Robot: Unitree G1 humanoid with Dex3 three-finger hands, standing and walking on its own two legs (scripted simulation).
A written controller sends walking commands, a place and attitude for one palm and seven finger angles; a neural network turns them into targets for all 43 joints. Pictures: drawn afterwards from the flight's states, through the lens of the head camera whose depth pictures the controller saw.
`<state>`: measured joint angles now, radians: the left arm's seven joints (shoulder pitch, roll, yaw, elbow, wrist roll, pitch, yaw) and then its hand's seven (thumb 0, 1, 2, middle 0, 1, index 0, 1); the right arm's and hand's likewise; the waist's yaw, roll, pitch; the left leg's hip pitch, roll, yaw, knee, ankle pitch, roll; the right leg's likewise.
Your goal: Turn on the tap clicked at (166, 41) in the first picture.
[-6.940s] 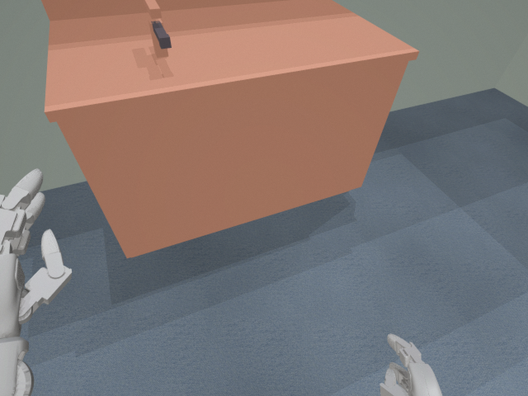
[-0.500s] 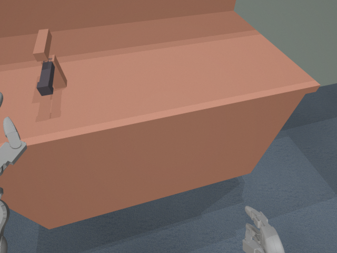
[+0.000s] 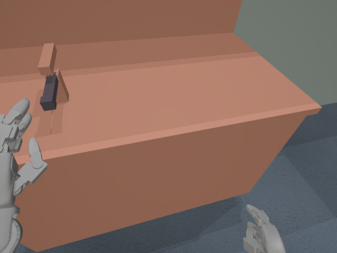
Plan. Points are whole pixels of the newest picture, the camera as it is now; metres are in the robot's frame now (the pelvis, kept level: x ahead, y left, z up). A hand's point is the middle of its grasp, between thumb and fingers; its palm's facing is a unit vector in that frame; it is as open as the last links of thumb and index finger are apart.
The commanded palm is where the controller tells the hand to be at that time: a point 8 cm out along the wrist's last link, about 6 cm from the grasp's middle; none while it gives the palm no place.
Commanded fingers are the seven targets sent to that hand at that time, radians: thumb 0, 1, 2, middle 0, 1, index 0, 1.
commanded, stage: shuffle to correct the standing spot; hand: left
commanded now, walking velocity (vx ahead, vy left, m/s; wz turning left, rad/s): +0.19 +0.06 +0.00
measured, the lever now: (48, 103) +0.42 +0.35 +0.12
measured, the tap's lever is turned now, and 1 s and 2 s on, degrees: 0 0 0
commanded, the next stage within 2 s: come to a stop and stand still in 0.56 s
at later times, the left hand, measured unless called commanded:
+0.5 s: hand (44, 130) +0.28 +0.26 +0.18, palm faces +0.36 -0.85 -0.38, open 7.5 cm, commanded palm +0.21 +0.31 +0.18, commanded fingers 0.00 0.90 0.90 -0.20 -0.30 -0.20 -0.30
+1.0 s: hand (51, 112) +0.33 +0.27 +0.19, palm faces +0.39 -0.84 -0.37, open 7.5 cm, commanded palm +0.27 +0.31 +0.18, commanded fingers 0.00 0.90 0.90 -0.20 -0.30 -0.20 -0.30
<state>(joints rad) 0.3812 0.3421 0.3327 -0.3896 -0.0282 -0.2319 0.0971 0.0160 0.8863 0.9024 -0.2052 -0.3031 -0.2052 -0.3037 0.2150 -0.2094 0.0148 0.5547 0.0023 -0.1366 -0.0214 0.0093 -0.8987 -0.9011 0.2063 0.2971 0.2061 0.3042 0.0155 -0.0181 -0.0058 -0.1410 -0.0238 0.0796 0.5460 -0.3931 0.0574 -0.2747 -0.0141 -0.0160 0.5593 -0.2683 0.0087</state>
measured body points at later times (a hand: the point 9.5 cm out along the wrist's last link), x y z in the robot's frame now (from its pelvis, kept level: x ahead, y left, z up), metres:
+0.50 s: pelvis +0.04 +0.03 +0.01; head +0.06 +0.05 +0.46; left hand +0.25 +0.31 +0.20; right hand +0.19 -0.18 -0.08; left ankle +0.01 +0.10 -0.73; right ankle +0.10 -0.06 -0.67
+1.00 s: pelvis +0.10 +0.04 +0.00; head +0.12 +0.05 +0.45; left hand +0.30 +0.32 +0.21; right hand +0.28 -0.21 -0.06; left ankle +0.16 +0.16 -0.73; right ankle +0.12 -0.05 -0.73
